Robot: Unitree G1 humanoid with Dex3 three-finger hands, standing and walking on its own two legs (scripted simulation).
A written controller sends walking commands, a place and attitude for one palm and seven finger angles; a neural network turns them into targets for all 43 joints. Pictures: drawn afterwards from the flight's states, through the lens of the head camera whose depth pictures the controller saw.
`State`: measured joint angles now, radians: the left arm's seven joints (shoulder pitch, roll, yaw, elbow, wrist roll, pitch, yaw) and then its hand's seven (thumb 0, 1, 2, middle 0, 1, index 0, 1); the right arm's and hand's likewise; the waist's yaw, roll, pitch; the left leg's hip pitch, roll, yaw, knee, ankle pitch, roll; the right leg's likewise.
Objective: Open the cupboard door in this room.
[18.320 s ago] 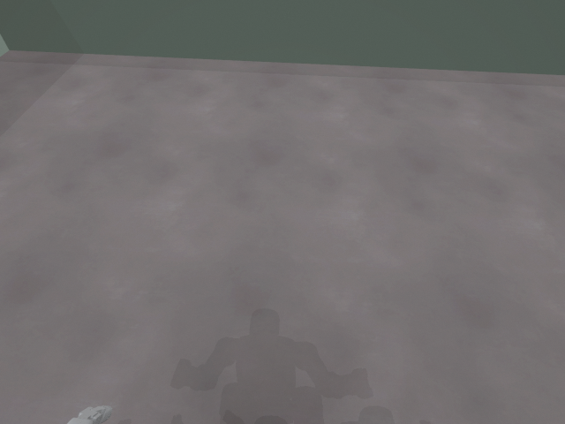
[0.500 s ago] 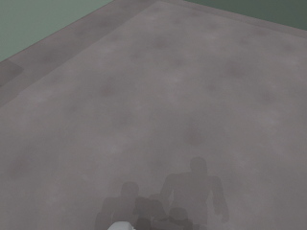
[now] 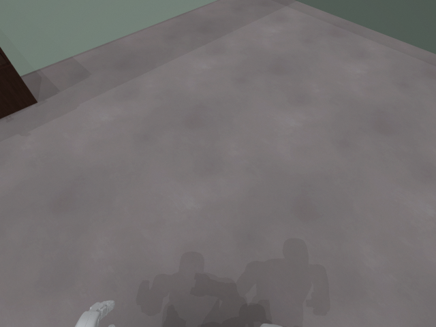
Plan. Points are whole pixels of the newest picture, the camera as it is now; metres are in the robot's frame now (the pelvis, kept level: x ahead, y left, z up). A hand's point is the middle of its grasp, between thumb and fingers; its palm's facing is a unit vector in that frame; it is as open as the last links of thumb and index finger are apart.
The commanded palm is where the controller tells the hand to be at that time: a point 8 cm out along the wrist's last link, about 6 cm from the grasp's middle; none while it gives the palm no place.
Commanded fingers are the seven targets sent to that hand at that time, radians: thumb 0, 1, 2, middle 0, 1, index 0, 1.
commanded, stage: turn or walk to find it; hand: left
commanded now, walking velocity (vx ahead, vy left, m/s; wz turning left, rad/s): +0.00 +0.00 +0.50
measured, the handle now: out of the picture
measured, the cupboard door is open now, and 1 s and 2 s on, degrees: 0 0 0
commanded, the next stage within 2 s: none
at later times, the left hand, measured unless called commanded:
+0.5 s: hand out of the picture -0.05 +0.20 -0.18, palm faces +0.32 -0.92 -0.25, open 7.4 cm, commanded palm none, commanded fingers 0.00 0.90 0.90 -0.20 -0.30 -0.20 -0.30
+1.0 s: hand out of the picture +0.04 +0.22 -0.15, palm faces +0.47 -0.85 -0.25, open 7.4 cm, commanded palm none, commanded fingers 0.00 0.90 0.90 -0.20 -0.30 -0.20 -0.30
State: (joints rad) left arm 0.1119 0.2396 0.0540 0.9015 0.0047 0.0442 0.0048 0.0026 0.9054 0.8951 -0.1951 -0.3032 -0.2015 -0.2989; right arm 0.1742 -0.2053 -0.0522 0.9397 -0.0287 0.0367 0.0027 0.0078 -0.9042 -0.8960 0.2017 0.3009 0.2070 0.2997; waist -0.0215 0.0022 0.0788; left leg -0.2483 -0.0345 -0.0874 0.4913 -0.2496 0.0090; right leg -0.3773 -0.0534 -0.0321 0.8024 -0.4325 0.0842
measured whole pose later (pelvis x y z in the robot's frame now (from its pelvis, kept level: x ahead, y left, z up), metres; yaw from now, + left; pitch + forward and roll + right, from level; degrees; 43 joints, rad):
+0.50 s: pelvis -0.02 -0.01 -0.01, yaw +17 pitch -1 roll +1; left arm 0.25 0.23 0.05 0.95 0.02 0.02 0.01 0.00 0.90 0.89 -0.20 -0.30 -0.21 -0.30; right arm 0.14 -0.24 -0.06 0.96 -0.01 0.06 0.02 0.01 -0.91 -0.90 0.20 0.30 0.20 0.30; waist 0.02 -0.02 0.10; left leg -0.29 0.03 0.07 0.66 -0.36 -0.04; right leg -0.24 -0.17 -0.27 0.62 -0.34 0.01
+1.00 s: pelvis +0.04 -0.01 -0.01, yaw +30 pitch +0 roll +1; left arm 0.18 0.21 0.05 0.89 0.03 -0.04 -0.03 0.00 0.90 0.89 -0.20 -0.30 -0.20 -0.30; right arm 0.33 -0.22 -0.06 1.02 -0.03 0.02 0.01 0.01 -0.90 -0.90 0.20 0.30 0.21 0.30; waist -0.03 0.04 0.02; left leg -0.31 -0.03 -0.10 0.76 -0.45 0.01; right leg -0.30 -0.06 -0.11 0.59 -0.28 0.02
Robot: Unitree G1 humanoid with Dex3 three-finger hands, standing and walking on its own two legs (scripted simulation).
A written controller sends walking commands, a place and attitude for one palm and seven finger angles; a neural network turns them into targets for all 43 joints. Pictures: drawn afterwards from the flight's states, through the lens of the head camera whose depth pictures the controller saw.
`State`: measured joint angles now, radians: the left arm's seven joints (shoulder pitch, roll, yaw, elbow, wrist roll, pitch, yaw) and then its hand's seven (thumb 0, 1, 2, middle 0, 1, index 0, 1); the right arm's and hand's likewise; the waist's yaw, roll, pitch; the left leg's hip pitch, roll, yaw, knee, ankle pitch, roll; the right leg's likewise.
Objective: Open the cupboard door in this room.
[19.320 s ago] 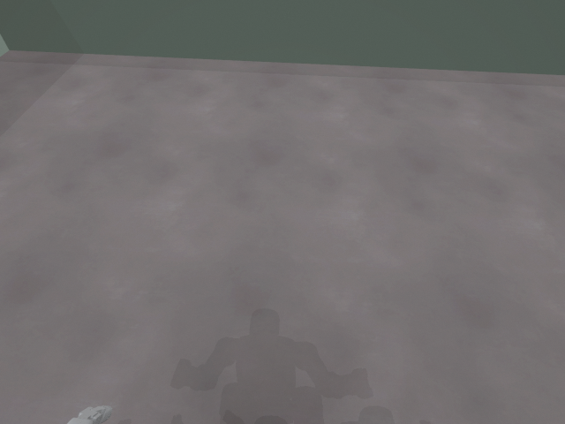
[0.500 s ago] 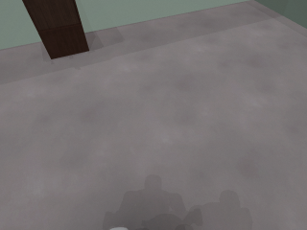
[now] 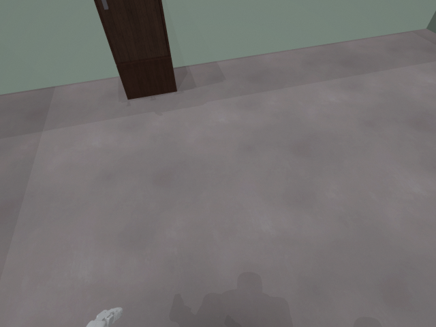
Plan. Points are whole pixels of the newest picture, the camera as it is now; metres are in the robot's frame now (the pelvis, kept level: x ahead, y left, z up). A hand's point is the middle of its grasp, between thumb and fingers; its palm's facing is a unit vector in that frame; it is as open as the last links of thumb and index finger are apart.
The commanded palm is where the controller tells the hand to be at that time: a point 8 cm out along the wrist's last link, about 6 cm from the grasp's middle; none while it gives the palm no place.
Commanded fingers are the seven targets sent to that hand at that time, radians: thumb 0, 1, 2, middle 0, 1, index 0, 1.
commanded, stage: turn or walk to find it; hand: left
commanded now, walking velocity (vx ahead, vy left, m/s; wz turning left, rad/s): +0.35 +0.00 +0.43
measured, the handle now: out of the picture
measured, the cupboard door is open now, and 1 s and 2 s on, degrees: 0 0 0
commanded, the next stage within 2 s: stand and wait in 1.44 s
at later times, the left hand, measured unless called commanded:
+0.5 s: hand out of the picture +0.02 +0.18 -0.17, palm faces +0.32 -0.94 -0.14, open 7.4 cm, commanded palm none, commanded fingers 0.00 0.90 0.90 -0.20 -0.30 -0.20 -0.30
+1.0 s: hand (132, 186) +0.51 +0.28 -0.14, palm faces +0.19 -0.95 -0.23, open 7.4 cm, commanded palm none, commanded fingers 0.00 0.90 0.90 -0.20 -0.30 -0.20 -0.30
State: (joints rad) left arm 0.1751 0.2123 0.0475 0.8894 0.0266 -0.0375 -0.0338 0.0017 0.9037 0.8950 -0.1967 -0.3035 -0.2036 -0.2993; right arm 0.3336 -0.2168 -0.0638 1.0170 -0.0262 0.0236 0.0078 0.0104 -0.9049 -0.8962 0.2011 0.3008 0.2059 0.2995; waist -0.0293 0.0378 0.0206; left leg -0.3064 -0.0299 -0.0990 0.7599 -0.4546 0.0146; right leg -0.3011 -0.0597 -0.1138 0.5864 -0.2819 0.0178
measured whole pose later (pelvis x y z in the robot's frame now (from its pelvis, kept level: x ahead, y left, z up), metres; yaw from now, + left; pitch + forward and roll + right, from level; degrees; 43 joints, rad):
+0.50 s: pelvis +0.18 +0.06 -0.01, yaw +12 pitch +0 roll +0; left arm 0.49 0.14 0.02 1.16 0.01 -0.03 -0.01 0.00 0.90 0.89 -0.20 -0.30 -0.20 -0.30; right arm 0.05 -0.18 -0.04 0.96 -0.03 -0.06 0.02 0.01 -0.91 -0.90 0.19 0.30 0.20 0.30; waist 0.07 -0.02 0.12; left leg -0.42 0.03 0.15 0.68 -0.24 0.08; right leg -0.15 -0.17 -0.16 0.98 -0.51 0.04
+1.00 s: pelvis +0.41 +0.06 -0.01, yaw +14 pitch -1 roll +1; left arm 0.07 0.19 0.05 0.94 0.03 -0.07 -0.03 0.00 0.91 0.90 -0.19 -0.30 -0.20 -0.30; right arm 0.40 -0.18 -0.05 1.13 -0.02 -0.03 0.00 0.01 -0.91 -0.90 0.20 0.30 0.20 0.30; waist -0.05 0.02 0.08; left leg -0.14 0.03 0.04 0.84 -0.50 0.02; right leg -0.41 -0.09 -0.15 0.65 -0.20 -0.03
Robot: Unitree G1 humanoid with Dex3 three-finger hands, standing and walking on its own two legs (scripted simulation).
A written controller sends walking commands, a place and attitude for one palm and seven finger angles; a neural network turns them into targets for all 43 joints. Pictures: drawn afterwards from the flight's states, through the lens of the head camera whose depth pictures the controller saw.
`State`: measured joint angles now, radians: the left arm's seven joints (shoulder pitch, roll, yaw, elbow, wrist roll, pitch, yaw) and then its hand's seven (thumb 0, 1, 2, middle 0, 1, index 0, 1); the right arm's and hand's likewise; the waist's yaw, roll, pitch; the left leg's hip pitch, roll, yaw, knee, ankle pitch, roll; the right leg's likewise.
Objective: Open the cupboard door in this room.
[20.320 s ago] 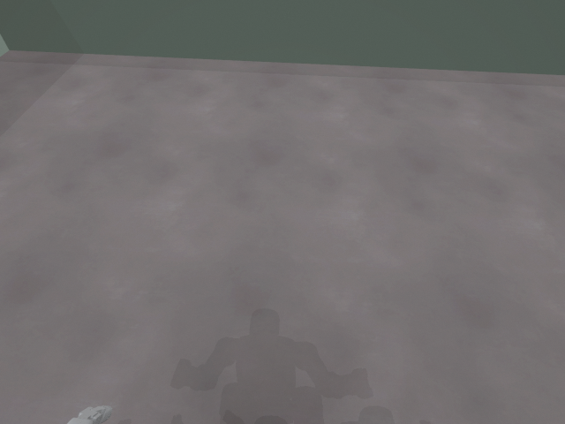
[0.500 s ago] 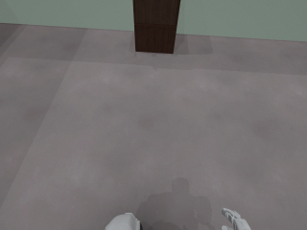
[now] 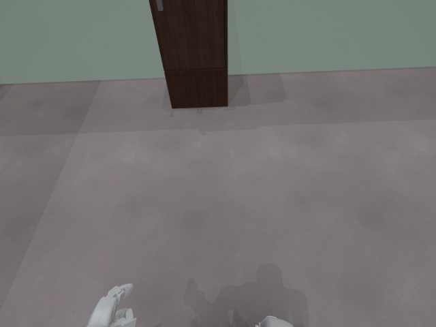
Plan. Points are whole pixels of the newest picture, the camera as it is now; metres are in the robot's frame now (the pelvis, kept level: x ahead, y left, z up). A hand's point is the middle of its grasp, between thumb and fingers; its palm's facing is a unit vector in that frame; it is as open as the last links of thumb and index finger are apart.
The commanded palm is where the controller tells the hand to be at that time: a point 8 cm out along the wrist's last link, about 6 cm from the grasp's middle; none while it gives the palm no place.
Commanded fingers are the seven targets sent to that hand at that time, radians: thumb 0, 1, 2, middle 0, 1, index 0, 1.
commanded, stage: turn or walk to find it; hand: left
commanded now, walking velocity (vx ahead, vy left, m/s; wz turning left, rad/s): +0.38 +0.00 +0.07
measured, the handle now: out of the picture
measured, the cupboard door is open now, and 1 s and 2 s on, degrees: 0 0 0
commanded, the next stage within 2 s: stand and wait in 0.44 s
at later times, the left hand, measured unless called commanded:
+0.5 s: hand out of the picture +0.11 +0.20 -0.17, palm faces +0.21 -0.97 -0.13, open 7.4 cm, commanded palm none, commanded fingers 0.00 0.90 0.90 -0.20 -0.30 -0.20 -0.30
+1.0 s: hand (142, 216) +0.40 +0.21 -0.15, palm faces +0.15 -0.96 -0.22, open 7.2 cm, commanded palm none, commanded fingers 0.00 0.90 0.90 -0.20 -0.30 -0.20 -0.30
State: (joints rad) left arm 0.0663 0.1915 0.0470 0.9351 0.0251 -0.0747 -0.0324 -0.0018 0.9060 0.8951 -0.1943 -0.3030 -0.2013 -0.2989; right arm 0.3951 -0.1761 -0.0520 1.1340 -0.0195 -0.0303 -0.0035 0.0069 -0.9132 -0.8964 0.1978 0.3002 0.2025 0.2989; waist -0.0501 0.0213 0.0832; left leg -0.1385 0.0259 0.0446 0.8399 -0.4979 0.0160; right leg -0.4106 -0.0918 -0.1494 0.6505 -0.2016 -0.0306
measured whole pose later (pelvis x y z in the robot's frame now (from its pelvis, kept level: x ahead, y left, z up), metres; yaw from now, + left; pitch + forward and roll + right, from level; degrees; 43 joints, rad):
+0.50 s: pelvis +0.21 +0.05 +0.00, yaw +7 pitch -1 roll -1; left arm 0.40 0.16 0.03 1.17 0.01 -0.03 -0.01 0.00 0.91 0.89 -0.20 -0.30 -0.20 -0.30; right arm 0.09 -0.18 -0.04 0.99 -0.03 -0.07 0.02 0.01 -0.92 -0.90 0.19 0.30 0.20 0.30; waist 0.05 -0.03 0.09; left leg -0.37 0.06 0.16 0.64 -0.25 0.06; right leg -0.22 -0.12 -0.15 0.98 -0.51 0.03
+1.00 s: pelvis +0.35 +0.03 +0.02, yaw +8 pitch -1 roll +0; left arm 0.15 0.14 0.02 1.07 0.01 -0.04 0.02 -0.01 0.93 0.89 -0.20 -0.30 -0.20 -0.30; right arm 0.26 -0.14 -0.02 1.13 -0.01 0.01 -0.03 0.01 -0.91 -0.90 0.20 0.30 0.20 0.30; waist -0.02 0.04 0.07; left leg -0.22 0.05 0.06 0.70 -0.48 -0.03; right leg -0.28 -0.05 -0.16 0.52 -0.22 -0.04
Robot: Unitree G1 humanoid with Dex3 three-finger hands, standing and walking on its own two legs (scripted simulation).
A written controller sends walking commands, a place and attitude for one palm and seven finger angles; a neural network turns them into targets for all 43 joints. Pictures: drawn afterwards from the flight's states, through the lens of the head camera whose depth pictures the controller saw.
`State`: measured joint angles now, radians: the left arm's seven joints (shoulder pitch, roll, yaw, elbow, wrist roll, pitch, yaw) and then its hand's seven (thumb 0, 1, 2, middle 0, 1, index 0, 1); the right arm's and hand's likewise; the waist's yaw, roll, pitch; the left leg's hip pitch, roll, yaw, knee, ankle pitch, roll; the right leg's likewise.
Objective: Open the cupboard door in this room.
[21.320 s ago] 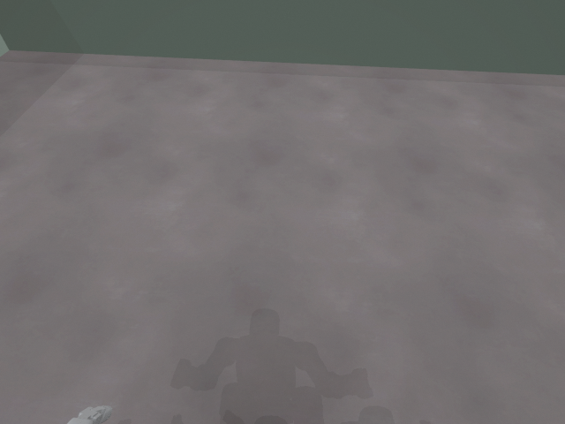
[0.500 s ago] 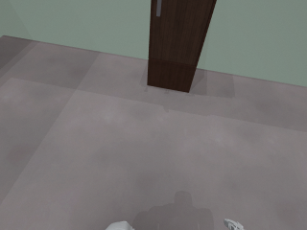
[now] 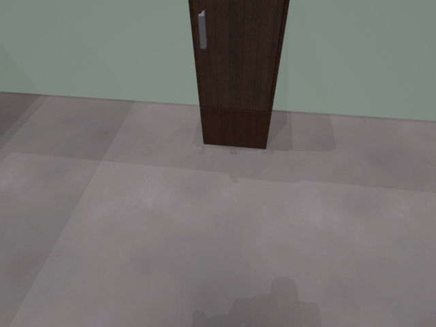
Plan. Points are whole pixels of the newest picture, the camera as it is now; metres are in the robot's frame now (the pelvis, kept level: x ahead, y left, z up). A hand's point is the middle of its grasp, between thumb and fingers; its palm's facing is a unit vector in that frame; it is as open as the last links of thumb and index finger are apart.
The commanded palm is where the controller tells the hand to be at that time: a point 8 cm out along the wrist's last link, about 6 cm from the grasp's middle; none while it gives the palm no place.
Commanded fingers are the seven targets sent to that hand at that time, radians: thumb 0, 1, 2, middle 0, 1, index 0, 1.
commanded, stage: stand and wait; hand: left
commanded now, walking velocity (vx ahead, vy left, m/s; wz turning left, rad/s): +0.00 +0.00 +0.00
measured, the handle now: (203, 29) +1.20 +0.11 -0.02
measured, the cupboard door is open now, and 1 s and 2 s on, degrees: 0 0 0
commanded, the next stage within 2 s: look at it before walking up in 0.48 s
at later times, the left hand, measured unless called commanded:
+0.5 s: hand out of the picture +0.01 +0.17 -0.17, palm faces +0.03 -0.99 -0.16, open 7.3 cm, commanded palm none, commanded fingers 0.00 0.90 0.90 -0.20 -0.30 -0.20 -0.30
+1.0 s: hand out of the picture +0.03 +0.18 -0.17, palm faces +0.01 -0.98 -0.18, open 7.3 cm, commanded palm none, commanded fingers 0.00 0.90 0.90 -0.20 -0.30 -0.20 -0.30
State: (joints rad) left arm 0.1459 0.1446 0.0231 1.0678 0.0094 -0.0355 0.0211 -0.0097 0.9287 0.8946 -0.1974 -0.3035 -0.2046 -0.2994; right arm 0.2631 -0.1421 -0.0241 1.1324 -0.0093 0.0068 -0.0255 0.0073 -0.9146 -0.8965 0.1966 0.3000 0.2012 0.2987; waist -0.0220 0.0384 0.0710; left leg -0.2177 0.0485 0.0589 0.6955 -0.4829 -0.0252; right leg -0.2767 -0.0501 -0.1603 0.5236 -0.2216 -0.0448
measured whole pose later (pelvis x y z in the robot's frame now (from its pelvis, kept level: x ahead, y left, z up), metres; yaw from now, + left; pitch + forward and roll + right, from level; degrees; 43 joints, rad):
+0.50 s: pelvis +0.03 +0.01 +0.01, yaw -2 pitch -1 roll +0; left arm 0.30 0.13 0.00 1.16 0.00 -0.01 0.03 0.00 0.91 0.89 -0.20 -0.30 -0.20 -0.30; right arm 0.28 -0.12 0.00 1.16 -0.01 -0.01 -0.04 0.01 -0.92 -0.90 0.20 0.30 0.20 0.30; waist 0.01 0.00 0.03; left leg -0.08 0.05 0.09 0.38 -0.28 -0.02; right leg -0.19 -0.04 -0.13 0.42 -0.21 -0.01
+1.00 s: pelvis +0.03 +0.01 +0.01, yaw -2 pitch -1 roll +0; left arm 0.29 0.14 0.00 1.14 0.00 -0.01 0.03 0.00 0.91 0.89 -0.20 -0.30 -0.20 -0.30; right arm 0.31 -0.10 0.00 1.16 -0.01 -0.02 -0.04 0.01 -0.91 -0.90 0.20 0.30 0.20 0.30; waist 0.00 0.00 0.04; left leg -0.08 0.05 0.10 0.39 -0.29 -0.02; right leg -0.20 -0.04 -0.12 0.43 -0.22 -0.01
